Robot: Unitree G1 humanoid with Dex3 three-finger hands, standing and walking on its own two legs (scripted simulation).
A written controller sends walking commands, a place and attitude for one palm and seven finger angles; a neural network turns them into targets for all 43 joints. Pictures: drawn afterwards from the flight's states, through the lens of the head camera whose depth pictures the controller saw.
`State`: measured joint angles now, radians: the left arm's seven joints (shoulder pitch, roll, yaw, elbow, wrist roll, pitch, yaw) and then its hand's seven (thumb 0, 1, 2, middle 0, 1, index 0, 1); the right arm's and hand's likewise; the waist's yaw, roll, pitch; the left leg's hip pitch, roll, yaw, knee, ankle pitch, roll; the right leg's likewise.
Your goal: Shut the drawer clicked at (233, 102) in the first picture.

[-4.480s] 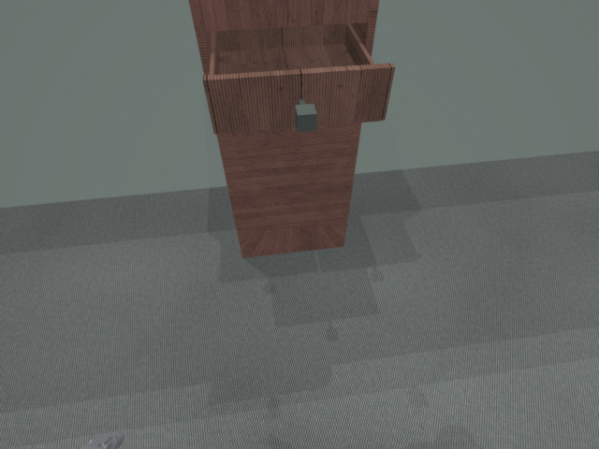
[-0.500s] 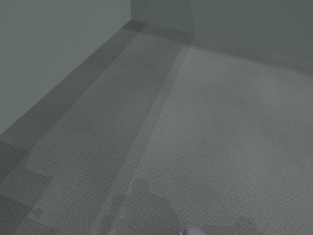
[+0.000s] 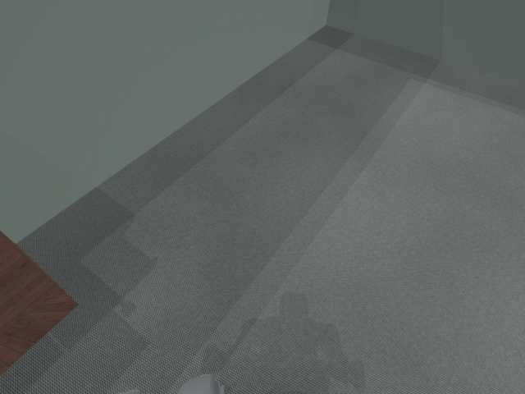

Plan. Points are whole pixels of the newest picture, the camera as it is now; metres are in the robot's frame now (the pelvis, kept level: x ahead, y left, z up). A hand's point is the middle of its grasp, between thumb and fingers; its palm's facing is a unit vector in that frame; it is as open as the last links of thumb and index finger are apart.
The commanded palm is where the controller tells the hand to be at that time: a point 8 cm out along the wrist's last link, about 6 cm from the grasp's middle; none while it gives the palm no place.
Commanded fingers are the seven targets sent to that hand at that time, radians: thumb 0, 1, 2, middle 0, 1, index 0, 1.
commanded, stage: turn to face it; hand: left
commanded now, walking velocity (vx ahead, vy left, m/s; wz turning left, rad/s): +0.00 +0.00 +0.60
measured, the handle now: out of the picture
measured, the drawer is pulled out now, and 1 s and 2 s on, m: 0.23 0.23 0.23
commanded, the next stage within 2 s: take the last steps up to it in 1.60 s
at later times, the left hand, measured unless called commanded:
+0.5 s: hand out of the picture +0.00 +0.27 -0.16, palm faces +0.32 -0.91 -0.27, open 7.3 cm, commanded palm none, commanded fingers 0.00 0.90 0.90 -0.20 -0.30 -0.20 -0.30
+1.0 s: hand out of the picture -0.08 +0.18 -0.15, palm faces +0.58 -0.77 -0.26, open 7.3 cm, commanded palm none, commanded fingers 0.00 0.90 0.90 -0.20 -0.30 -0.20 -0.30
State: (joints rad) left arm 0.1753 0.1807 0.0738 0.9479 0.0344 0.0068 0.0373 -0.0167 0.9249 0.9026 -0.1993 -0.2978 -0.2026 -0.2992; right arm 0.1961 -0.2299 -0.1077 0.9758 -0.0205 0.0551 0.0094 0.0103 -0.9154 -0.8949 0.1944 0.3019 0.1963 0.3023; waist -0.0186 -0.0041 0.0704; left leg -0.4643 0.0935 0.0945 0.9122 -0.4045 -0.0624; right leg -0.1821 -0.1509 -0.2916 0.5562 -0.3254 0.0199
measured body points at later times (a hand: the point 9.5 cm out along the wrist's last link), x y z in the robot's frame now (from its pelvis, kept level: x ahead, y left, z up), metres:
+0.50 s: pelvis -0.01 +0.04 +0.01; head +0.02 +0.06 +0.45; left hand -0.01 +0.32 -0.14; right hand +0.13 -0.18 -0.13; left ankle +0.04 +0.12 -0.73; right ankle +0.01 -0.13 -0.67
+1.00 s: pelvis -0.01 -0.01 +0.01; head +0.04 +0.00 +0.45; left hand -0.11 +0.22 -0.13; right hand +0.20 -0.19 -0.15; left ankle -0.10 +0.13 -0.67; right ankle +0.01 -0.11 -0.73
